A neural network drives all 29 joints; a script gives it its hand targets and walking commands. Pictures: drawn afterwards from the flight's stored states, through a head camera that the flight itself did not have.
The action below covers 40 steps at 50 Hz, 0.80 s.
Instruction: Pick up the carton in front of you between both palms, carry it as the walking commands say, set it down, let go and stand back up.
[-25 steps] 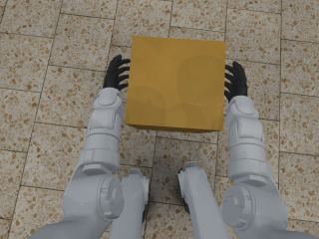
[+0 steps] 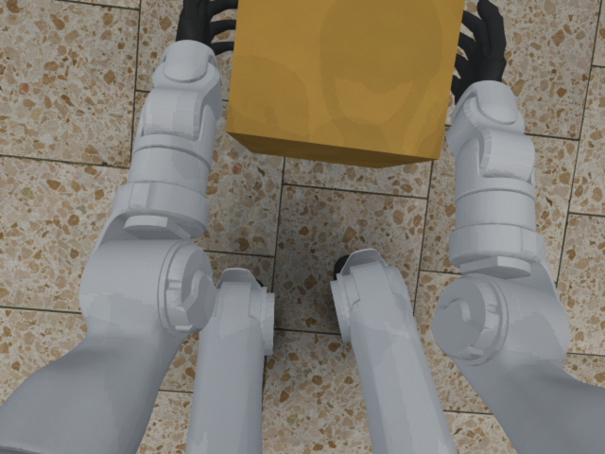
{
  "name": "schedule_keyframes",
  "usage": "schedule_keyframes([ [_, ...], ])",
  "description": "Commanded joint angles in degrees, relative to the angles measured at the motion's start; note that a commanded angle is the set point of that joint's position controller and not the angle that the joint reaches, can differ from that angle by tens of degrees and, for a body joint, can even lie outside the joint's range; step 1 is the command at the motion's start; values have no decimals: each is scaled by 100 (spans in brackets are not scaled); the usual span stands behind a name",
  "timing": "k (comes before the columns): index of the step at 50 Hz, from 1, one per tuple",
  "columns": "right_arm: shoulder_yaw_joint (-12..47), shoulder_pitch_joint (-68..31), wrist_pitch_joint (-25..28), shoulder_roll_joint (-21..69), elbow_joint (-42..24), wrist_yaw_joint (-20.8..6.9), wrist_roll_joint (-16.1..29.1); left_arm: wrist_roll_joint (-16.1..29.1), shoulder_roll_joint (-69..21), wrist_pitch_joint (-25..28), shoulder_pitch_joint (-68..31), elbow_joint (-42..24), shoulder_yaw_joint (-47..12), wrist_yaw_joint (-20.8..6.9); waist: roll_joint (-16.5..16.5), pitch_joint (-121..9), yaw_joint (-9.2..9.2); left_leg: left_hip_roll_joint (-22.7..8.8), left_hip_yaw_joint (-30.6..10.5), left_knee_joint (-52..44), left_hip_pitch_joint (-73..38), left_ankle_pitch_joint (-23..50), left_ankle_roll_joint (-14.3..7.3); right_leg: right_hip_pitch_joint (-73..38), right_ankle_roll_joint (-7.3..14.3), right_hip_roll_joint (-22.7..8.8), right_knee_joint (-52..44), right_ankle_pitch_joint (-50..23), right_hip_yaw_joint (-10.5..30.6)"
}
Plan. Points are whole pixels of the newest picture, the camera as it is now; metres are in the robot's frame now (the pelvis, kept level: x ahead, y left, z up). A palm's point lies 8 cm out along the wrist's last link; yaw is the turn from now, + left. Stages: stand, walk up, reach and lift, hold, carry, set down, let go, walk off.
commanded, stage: set down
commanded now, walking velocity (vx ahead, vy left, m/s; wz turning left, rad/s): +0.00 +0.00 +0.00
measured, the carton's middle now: (332, 76) +0.54 -0.08 -0.21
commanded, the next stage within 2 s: none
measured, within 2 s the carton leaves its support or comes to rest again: rests again in 0.74 s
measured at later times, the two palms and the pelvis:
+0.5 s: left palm (223, 54) +0.59 +0.06 -0.23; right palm (443, 89) +0.51 -0.23 -0.23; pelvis +0.01 +0.00 -0.07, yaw +0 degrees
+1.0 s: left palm (221, 65) +0.58 +0.07 -0.25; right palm (436, 105) +0.50 -0.23 -0.25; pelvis +0.00 +0.01 -0.08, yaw +0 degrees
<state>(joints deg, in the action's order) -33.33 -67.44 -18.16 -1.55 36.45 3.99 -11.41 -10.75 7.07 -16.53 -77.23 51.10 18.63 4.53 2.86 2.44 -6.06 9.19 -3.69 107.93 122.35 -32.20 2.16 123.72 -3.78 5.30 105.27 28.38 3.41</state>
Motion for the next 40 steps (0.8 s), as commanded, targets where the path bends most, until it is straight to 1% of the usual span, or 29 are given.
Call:
schedule_keyframes([
  [1, 2889, -4036, 147, 4381, -10, -1428, 843, 695, -4953, 187, -3214, 6, -2056, -1042, 297, -6521, -414, 176, 632, -661, -3012, 1359, -93, -3766, -19, 202, -411, -1849, -949],
  [13, 3173, -4963, 314, 3855, -178, -1343, 1470, 1372, -4456, 337, -4049, 39, -2645, -1010, 318, -6566, -640, 100, 674, 359, -2913, 1694, -153, -3808, -26, 79, 488, -2352, -965],
  [15, 3215, -5117, 337, 3862, -290, -1366, 1612, 1447, -4506, 354, -4141, -32, -2761, -1006, 510, -6503, -717, 86, 678, 499, -2999, 1875, -166, -3589, -3, 82, 568, -2492, -939],
  [17, 3292, -5145, 361, 3840, -364, -1388, 1712, 1550, -4631, 378, -4197, -145, -2911, -991, 663, -6570, -778, 92, 682, 612, -3096, 2166, -157, -3660, 28, 84, 677, -2791, -914],
  [18, 3310, -5112, 370, 3830, -356, -1394, 1746, 1587, -4681, 392, -4198, -184, -2972, -979, 712, -6607, -773, 99, 684, 657, -3112, 2267, -151, -3710, 44, 88, 729, -2904, -900],
  [21, 3266, -4838, 399, 3867, -132, -1426, 1719, 1609, -4763, 452, -3983, -74, -2988, -979, 653, -6312, -758, 117, 644, 718, -2819, 2359, -158, -3769, 59, 100, 871, -3117, -855],
  [26, 2993, -4586, 440, 3807, 222, -1519, 1502, 1466, -4658, 524, -3725, 300, -2709, -1002, 605, -5501, -755, 128, 587, 724, -2394, 2091, -181, -3266, 58, 91, 939, -2753, -840],
  [30, 2821, -4657, 477, 3636, 311, -1562, 1369, 1382, -4476, 559, -3770, 458, -2512, -1001, 579, -5004, -755, 121, 532, 714, -2216, 1827, -207, -2863, 79, 66, 965, -2371, -841],
  [35, 2718, -4836, 558, 3339, 355, -1561, 1316, 1428, -4203, 611, -3954, 546, -2453, -979, 541, -4631, -788, 104, 448, 740, -2175, 1599, -235, -2622, 121, 7, 1018, -2064, -825],
  [40, 2642, -4924, 637, 3102, 483, -1534, 1311, 1551, -3962, 667, -4104, 595, -2504, -984, 517, -4374, -842, 79, 381, 810, -2164, 1488, -242, -2578, 162, -46, 1090, -1931, -790],
])
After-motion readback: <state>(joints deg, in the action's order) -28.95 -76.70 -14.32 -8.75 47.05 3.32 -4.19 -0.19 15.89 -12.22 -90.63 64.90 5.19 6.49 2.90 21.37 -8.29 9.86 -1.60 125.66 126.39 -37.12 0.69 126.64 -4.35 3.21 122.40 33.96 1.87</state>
